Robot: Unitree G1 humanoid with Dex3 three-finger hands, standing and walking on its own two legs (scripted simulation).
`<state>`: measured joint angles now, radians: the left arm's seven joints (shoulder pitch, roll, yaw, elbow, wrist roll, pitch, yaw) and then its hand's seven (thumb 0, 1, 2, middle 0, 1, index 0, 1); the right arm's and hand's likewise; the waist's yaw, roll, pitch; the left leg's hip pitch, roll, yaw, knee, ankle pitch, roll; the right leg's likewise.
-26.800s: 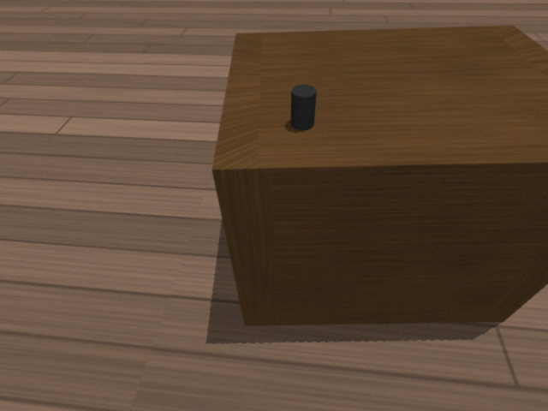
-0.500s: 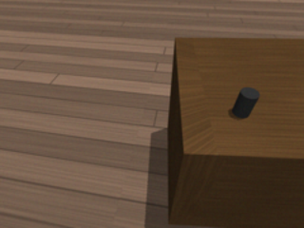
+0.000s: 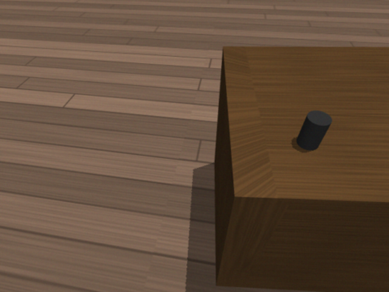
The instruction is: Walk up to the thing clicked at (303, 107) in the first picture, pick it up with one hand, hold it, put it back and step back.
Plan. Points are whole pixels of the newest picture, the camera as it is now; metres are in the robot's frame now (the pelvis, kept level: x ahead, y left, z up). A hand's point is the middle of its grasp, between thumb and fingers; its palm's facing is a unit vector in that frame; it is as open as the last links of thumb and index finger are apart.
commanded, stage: stand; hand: right
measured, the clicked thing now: (313, 131) +0.49 -0.27 +0.06
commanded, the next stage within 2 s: none
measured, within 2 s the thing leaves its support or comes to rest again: neither
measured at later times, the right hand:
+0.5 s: hand out of the picture +0.06 -0.25 -0.16, palm faces -0.05 +0.94 -0.35, open 8.2 cm
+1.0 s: hand out of the picture +0.07 -0.25 -0.16, palm faces -0.04 +0.94 -0.35, open 7.4 cm
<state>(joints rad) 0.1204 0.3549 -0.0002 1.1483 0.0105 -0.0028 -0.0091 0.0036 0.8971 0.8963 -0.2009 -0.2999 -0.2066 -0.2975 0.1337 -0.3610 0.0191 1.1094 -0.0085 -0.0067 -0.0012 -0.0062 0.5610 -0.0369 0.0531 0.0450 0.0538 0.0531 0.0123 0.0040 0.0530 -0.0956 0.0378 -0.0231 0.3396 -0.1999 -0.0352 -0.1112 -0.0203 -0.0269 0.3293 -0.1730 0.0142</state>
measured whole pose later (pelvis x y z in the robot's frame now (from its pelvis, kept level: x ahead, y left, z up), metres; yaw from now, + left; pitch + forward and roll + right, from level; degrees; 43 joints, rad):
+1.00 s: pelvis +0.00 +0.00 +0.00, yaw +0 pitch -2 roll +0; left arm 0.12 0.35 0.00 1.13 0.01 -0.01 -0.01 0.00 0.90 0.90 -0.20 -0.30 -0.21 -0.30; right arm 0.13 -0.36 0.01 1.11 -0.01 -0.01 0.00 0.00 -0.90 -0.90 0.20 0.30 0.20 0.30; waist 0.01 0.01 0.05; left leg -0.10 0.04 -0.02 0.34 -0.20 -0.03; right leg -0.11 -0.02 -0.02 0.33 -0.17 0.02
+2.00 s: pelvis +0.01 +0.00 +0.00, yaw +0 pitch -2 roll +0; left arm 0.12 0.35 0.00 1.12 0.01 -0.01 0.00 0.00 0.90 0.90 -0.20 -0.30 -0.21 -0.30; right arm 0.12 -0.35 0.00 1.12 -0.01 -0.01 0.00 0.00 -0.90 -0.90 0.20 0.30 0.20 0.30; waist 0.01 0.01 0.05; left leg -0.08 0.03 -0.01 0.32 -0.21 -0.03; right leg -0.10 -0.02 -0.02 0.32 -0.18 0.02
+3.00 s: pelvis -0.08 +0.06 -0.01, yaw -3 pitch +0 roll -2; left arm 0.07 0.40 0.05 0.88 0.01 0.07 0.02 0.00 0.90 0.90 -0.20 -0.30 -0.20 -0.30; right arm 0.16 -0.36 -0.05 0.91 -0.02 0.04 -0.01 0.00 -0.90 -0.90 0.20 0.30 0.20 0.30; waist -0.02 -0.05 0.20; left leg -0.27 0.00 0.02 0.58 -0.30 0.05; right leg -0.47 0.15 0.15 1.16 -0.50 0.00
